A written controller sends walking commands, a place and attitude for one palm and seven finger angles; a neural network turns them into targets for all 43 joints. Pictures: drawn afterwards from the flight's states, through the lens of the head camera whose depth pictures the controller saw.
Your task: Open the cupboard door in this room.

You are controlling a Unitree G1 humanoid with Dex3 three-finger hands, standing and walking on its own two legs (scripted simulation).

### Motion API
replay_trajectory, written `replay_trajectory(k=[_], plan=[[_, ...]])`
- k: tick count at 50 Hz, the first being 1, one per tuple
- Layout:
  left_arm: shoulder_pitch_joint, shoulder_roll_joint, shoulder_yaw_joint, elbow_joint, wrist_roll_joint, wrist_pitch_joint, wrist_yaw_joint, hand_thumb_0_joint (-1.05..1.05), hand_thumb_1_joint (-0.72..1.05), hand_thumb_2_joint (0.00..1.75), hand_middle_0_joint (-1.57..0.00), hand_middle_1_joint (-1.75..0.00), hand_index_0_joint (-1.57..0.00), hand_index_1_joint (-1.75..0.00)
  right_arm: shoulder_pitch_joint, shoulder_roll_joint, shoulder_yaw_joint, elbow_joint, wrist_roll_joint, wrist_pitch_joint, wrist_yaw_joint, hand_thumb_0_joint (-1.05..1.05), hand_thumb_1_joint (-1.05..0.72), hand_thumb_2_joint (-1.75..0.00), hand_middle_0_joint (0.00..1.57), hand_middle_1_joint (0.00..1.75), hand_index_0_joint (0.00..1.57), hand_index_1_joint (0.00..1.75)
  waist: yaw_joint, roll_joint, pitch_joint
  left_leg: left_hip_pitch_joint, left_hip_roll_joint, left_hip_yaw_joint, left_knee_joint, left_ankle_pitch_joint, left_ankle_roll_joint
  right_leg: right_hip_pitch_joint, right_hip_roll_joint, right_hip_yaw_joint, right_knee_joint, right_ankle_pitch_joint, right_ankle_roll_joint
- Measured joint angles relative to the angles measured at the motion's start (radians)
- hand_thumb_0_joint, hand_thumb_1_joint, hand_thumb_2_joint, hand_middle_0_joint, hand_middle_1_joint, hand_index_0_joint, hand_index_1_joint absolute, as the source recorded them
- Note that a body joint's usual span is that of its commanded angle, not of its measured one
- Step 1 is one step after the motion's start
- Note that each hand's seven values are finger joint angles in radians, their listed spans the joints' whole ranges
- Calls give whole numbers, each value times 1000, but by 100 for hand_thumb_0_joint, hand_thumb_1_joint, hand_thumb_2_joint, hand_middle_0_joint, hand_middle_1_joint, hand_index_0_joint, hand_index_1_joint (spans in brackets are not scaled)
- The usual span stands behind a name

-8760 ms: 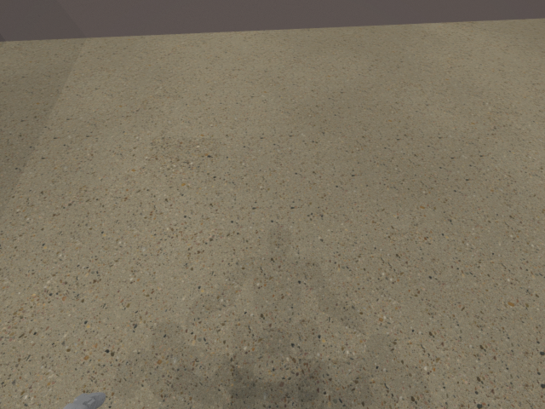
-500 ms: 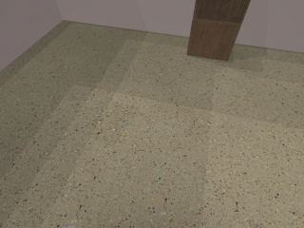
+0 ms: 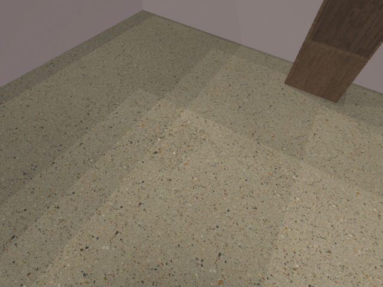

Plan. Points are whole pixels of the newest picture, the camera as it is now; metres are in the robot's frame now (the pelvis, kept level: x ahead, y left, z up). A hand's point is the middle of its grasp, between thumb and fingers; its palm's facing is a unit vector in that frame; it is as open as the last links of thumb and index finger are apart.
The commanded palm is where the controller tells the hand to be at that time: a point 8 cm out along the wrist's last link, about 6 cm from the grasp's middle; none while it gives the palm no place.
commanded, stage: turn or walk to find it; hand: left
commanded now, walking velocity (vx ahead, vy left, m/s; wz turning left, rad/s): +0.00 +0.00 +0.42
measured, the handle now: out of the picture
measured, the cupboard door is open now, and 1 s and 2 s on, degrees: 0 0 0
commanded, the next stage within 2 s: none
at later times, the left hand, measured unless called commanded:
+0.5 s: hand out of the picture +0.05 +0.19 -0.14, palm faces +0.18 -0.94 -0.28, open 7.4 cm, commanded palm none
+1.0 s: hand out of the picture -0.13 +0.20 -0.18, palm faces +0.44 -0.86 -0.25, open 7.4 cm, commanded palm none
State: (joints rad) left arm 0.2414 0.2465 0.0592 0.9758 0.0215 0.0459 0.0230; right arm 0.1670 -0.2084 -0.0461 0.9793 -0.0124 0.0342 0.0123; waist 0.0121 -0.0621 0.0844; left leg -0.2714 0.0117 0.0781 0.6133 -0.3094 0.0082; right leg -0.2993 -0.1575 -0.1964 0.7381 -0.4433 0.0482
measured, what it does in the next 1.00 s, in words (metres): steps on the spot, turning left: right foot, then left foot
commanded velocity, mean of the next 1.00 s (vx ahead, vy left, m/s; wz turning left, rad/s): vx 0.00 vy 0.00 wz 0.42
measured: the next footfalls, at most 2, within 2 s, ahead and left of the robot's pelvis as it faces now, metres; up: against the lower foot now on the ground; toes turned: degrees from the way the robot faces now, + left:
right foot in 0.48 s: +0.04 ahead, -0.13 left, +0.00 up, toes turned +7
left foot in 0.94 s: -0.08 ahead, +0.11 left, +0.00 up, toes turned +27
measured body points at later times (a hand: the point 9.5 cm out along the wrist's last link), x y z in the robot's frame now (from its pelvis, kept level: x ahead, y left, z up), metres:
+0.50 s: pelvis -0.02 -0.03 +0.01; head +0.00 -0.04 +0.46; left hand +0.04 +0.24 -0.12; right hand +0.06 -0.26 -0.15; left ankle +0.00 +0.10 -0.72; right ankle +0.00 -0.13 -0.73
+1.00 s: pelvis -0.06 -0.01 +0.00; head -0.04 +0.03 +0.45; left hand -0.15 +0.24 -0.16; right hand +0.13 -0.20 -0.12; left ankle -0.11 +0.09 -0.73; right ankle -0.01 -0.13 -0.70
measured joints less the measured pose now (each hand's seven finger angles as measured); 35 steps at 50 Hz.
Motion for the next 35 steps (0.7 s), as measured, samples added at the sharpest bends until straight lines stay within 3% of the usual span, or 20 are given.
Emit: replay_trajectory(k=[2, 4, 9, 17, 22, 23, 24, 27, 31, 35], plan=[[-1, 14, 7, 16, 0, 23, 4, 0, 90, 90, -20, -30, -20, -30, -5, 12, 6, -10, -3, -11, -7, 1, -91, -90, 20, 30, 19, 30, 1, -5, -5, 3, -6, -4, -8, -12, 27, -63, 29, 67, 156, -69, 7], [-8, 20, 12, 25, 0, 28, 0, 0, 91, 90, -20, -30, -20, -30, -3, 20, 12, -15, -4, -17, -16, 1, -91, -90, 20, 30, 20, 30, -1, 2, -11, 17, -12, -17, -51, 10, 37, -111, 49, 104, 269, -39, 13], [-26, 22, 13, 11, -1, 16, -6, 0, 91, 90, -20, -30, -20, -30, 8, 29, 21, -15, 0, -22, -21, 0, -91, -90, 21, 30, 20, 30, 0, 18, -23, 50, -33, -46, -156, 80, 47, -159, 60, 150, 340, 48, 34], [-71, -4, 6, -23, -4, 15, -1, 0, 91, 90, -19, -30, -20, -30, 41, 30, 10, -13, -6, -12, -17, 0, -91, -90, 21, 30, 20, 30, -30, 46, -35, 33, -59, -104, -178, 116, 41, -107, 82, 174, 180, 18, 39], [-92, -34, -7, -50, -10, -2, -1, 0, 91, 90, -20, -30, -20, -30, 62, 12, -4, -8, -9, 4, -14, 1, -91, -90, 21, 30, 20, 30, -49, 74, -39, -12, -70, -145, -137, 117, 16, -14, 114, 163, -49, 52, 21], [-91, -38, -10, -57, -11, -9, -2, 0, 91, 90, -20, -30, -20, -30, 69, 8, -8, -7, -7, 6, -13, 1, -91, -90, 21, 30, 20, 30, -50, 77, -42, -27, -75, -152, -117, 112, 8, 20, 117, 158, -128, 98, 17], [-88, -44, -13, -61, -8, -19, 0, 0, 91, 90, -20, -30, -20, -30, 74, 1, -12, -7, -3, 9, -12, 1, -91, -90, 21, 30, 20, 30, -47, 85, -44, -47, -77, -159, -86, 101, 0, 41, 120, 148, -187, 149, -11], [-73, -69, -23, -65, -2, -30, 0, 0, 91, 90, -20, -30, -20, -30, 81, -18, -28, 2, -4, 28, -10, 1, -91, -90, 21, 30, 20, 30, -47, 108, -39, -137, -82, -160, 167, -92, -17, 48, 117, 112, -177, 149, -68], [-43, -85, -27, -54, -2, -26, 3, 0, 90, 90, -20, -30, -20, -30, 87, -39, -40, 10, -8, 41, -1, 1, -91, -90, 20, 30, 20, 30, -49, 110, -40, -221, -48, -126, 473, -66, -39, 85, 101, 76, -231, 165, -75], [-27, -89, -28, -38, 2, -31, 4, 0, 90, 90, -20, -30, -20, -30, 90, -45, -41, 19, -8, 44, 1, 1, -91, -90, 20, 30, 19, 30, -45, 96, -33, -208, -2, -113, 505, -50, -65, 99, 81, 40, -252, 176, -75]])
